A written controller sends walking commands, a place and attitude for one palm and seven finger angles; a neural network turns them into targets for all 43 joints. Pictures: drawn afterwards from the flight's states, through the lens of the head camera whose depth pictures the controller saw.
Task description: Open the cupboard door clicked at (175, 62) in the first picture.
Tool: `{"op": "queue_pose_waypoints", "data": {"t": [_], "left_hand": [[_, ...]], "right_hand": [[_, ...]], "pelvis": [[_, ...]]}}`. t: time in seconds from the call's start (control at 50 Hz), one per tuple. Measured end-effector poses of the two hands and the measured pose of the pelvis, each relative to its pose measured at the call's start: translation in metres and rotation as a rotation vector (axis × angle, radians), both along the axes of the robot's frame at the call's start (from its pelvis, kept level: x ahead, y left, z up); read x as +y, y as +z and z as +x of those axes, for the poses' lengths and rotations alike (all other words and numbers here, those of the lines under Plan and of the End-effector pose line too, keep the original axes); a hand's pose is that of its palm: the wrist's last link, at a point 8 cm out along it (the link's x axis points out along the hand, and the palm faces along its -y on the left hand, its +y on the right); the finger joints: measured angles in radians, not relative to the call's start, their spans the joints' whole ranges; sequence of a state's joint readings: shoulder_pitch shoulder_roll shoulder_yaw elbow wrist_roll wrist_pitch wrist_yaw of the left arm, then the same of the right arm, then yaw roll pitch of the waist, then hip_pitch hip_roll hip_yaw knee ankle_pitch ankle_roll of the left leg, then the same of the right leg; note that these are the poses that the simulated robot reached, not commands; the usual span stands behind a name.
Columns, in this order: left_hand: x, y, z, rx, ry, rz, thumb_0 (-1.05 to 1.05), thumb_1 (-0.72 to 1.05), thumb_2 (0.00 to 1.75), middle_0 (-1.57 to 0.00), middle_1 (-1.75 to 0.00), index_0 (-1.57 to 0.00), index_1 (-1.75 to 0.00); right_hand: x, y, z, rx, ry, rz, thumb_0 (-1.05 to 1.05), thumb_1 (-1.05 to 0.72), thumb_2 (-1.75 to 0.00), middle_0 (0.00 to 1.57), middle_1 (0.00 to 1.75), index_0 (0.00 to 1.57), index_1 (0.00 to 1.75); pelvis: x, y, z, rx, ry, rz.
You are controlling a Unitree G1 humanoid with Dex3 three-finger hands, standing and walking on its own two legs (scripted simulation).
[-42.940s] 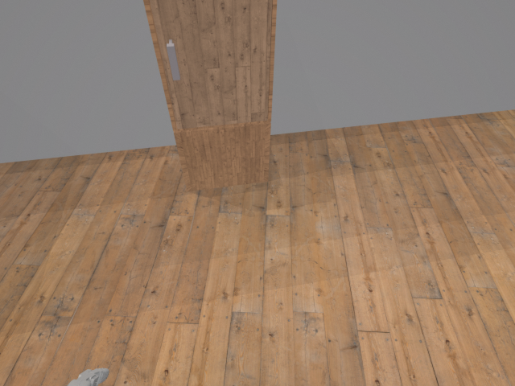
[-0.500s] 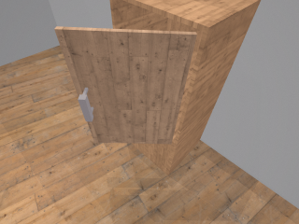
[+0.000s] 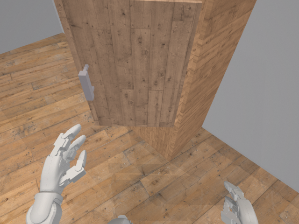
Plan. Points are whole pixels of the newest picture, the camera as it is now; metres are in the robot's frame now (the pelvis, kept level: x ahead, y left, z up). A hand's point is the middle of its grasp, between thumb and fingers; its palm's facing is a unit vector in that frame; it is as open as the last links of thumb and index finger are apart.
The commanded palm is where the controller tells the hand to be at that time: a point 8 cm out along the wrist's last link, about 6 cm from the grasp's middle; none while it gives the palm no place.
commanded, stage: raise the hand with hooked fingers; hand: left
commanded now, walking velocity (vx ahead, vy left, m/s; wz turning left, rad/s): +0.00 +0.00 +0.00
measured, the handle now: (88, 82) +0.59 +0.25 +0.02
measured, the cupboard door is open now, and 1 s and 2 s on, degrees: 43 43 43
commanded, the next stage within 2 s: move the hooked fingers beside the handle in 1.80 s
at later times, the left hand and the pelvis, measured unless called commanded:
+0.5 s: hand (72, 179) +0.24 +0.21 +0.00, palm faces +0.00 -1.00 +0.01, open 10.8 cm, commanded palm +0.21 +0.28 +0.01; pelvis -0.01 +0.00 -0.03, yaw +0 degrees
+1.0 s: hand (42, 164) +0.26 +0.28 +0.03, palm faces +0.08 -1.00 -0.06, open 13.6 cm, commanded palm +0.24 +0.33 +0.03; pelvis +0.00 +0.03 -0.02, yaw +0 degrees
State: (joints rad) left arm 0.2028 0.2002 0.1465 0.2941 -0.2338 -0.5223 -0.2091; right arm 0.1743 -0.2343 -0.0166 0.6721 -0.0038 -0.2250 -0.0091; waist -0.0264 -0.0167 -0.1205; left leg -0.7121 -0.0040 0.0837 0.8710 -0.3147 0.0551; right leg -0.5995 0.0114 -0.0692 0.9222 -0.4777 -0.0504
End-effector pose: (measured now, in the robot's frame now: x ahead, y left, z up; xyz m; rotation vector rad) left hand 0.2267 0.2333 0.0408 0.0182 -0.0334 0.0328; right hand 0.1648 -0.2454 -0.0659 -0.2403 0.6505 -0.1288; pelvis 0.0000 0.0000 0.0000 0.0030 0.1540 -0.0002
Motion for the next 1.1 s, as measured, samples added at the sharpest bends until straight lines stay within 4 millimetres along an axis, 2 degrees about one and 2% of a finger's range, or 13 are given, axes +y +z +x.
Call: {"op": "queue_pose_waypoints", "data": {"t": [0.06,0.14,0.18,0.22,0.32,0.4,0.48,0.58,0.64,0.74,0.8,0.94,1.1], "left_hand": [[-0.003,-0.038,-0.026,0.054,-0.069,-0.021,0.00,0.69,0.80,-0.21,-0.44,-0.22,-0.45],[0.010,-0.080,-0.071,0.202,0.022,-0.061,0.01,0.59,0.76,-0.22,-0.50,-0.23,-0.50],[0.019,-0.078,-0.085,0.186,0.099,-0.039,0.01,0.54,0.74,-0.23,-0.53,-0.23,-0.53],[0.025,-0.060,-0.088,0.097,0.140,0.004,0.01,0.50,0.72,-0.23,-0.56,-0.24,-0.56],[0.018,-0.017,-0.062,-0.113,0.023,0.079,0.01,0.38,0.68,-0.23,-0.63,-0.24,-0.64],[0.013,-0.029,-0.026,0.037,-0.119,0.054,0.01,0.29,0.64,-0.24,-0.69,-0.25,-0.70],[0.027,-0.043,-0.012,0.208,-0.064,-0.024,0.00,0.19,0.59,-0.25,-0.76,-0.26,-0.76],[0.055,-0.020,-0.014,0.098,0.086,0.022,0.00,0.08,0.55,-0.26,-0.83,-0.26,-0.83],[0.064,-0.015,-0.012,0.031,0.074,0.068,0.00,0.01,0.52,-0.26,-0.87,-0.27,-0.88],[0.066,-0.034,-0.003,0.093,-0.029,0.030,0.00,-0.11,0.47,-0.27,-0.95,-0.27,-0.95],[0.067,-0.033,0.000,0.113,-0.045,0.009,0.00,-0.18,0.44,-0.27,-0.99,-0.28,-1.00],[0.093,-0.002,0.003,0.002,0.047,0.044,-0.01,-0.34,0.37,-0.29,-1.10,-0.30,-1.10],[0.106,-0.013,0.010,0.110,-0.006,0.019,-0.01,-0.46,0.32,-0.29,-1.17,-0.30,-1.18]], "right_hand": [[-0.007,-0.002,0.015,-0.067,0.032,-0.025,0.01,-0.90,-0.90,0.20,0.30,0.20,0.30],[-0.008,-0.008,0.028,-0.107,0.058,-0.059,0.01,-0.90,-0.90,0.20,0.30,0.20,0.30],[-0.004,-0.013,0.030,-0.108,0.071,-0.068,0.01,-0.90,-0.90,0.20,0.30,0.20,0.30],[0.003,-0.021,0.029,-0.098,0.089,-0.068,0.02,-0.90,-0.90,0.20,0.30,0.20,0.30],[0.024,-0.042,0.014,-0.051,0.113,-0.021,0.02,-0.90,-0.90,0.20,0.30,0.20,0.30],[0.031,-0.052,-0.008,0.017,0.058,0.029,0.02,-0.90,-0.90,0.20,0.30,0.20,0.30],[0.026,-0.047,-0.031,0.082,-0.016,0.033,0.02,-0.90,-0.90,0.20,0.30,0.20,0.30],[0.012,-0.041,-0.044,0.133,-0.052,-0.015,0.02,-0.90,-0.90,0.20,0.30,0.20,0.30],[0.005,-0.044,-0.043,0.154,-0.037,-0.050,0.02,-0.90,-0.90,0.20,0.30,0.20,0.30],[0.003,-0.042,-0.031,0.139,-0.039,-0.081,0.02,-0.90,-0.90,0.20,0.30,0.20,0.30],[0.009,-0.033,-0.021,0.099,-0.041,-0.080,0.02,-0.90,-0.90,0.20,0.30,0.20,0.30],[0.034,-0.017,-0.001,0.030,0.019,-0.053,0.02,-0.90,-0.90,0.20,0.30,0.20,0.30],[0.047,-0.015,-0.003,0.041,0.046,-0.039,0.02,-0.90,-0.90,0.20,0.30,0.20,0.30]], "pelvis": [[-0.004,-0.021,-0.010,0.034,0.000,-0.006],[-0.007,-0.040,-0.017,0.051,0.011,-0.023],[-0.009,-0.045,-0.019,0.050,0.021,-0.036],[-0.010,-0.048,-0.021,0.049,0.030,-0.048],[-0.009,-0.050,-0.026,0.051,0.044,-0.070],[-0.007,-0.045,-0.025,0.057,0.032,-0.065],[-0.003,-0.034,-0.016,0.057,0.013,-0.056],[0.004,-0.026,-0.004,0.067,0.002,-0.054],[0.009,-0.030,-0.002,0.079,0.010,-0.060],[0.017,-0.033,-0.003,0.090,0.013,-0.069],[0.021,-0.029,-0.001,0.086,0.008,-0.070],[0.027,-0.022,0.000,0.064,0.016,-0.073],[0.032,-0.018,-0.006,0.049,0.022,-0.078]]}}
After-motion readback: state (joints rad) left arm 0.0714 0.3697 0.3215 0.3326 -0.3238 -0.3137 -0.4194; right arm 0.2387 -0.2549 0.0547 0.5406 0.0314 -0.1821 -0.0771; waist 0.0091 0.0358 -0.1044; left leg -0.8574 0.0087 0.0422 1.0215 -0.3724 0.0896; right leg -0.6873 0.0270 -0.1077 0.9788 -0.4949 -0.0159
